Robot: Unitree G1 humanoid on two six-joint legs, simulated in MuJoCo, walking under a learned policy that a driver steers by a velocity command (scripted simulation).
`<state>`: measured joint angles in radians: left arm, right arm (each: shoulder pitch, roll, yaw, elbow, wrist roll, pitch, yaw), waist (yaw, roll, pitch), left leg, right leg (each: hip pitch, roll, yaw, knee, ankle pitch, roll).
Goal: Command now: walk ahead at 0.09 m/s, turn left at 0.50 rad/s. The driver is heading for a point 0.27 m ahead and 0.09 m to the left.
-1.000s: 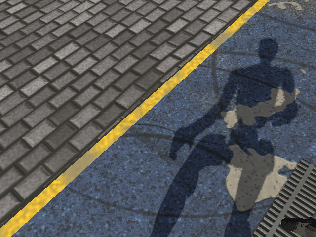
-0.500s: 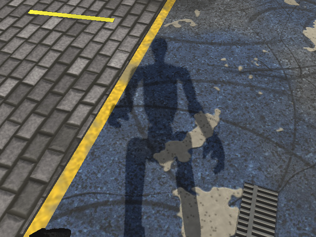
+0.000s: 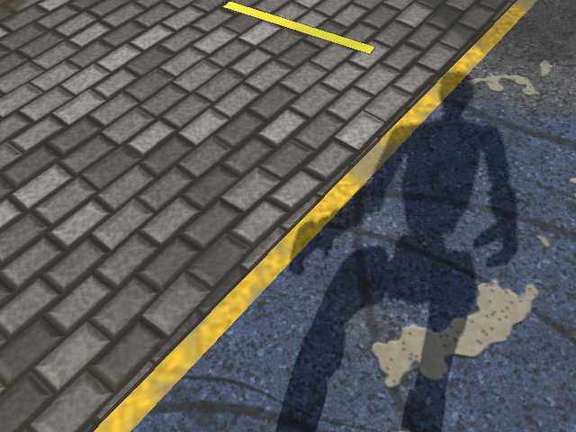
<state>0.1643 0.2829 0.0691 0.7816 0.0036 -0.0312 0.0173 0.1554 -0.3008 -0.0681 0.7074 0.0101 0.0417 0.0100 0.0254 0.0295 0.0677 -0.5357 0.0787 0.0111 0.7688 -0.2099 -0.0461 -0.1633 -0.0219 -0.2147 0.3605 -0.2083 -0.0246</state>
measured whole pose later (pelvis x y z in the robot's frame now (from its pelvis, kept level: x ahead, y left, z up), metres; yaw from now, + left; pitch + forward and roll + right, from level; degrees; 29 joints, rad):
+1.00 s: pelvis +0.11 +0.00 +0.00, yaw +10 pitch -2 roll +0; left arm 0.11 0.24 0.03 1.00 0.00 -0.01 0.01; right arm 0.18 -0.25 -0.05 0.93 -0.01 0.02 -0.04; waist 0.00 0.00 0.05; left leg -0.15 -0.01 -0.06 0.46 -0.27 -0.02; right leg -0.18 0.01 0.00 0.47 -0.26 -0.01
